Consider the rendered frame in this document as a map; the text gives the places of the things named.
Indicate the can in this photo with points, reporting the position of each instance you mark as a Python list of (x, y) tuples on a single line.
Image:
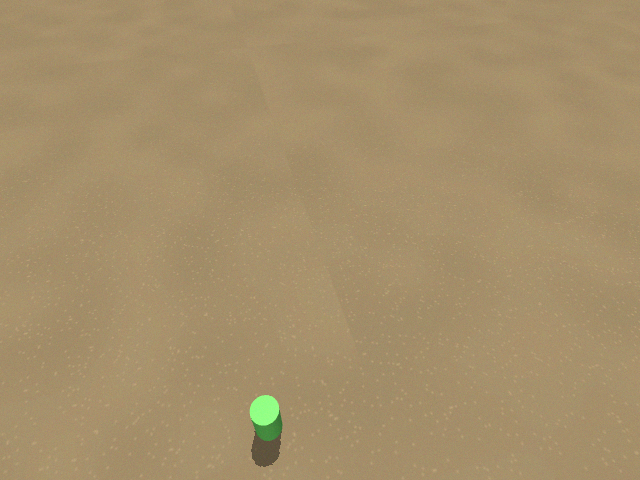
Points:
[(266, 417)]

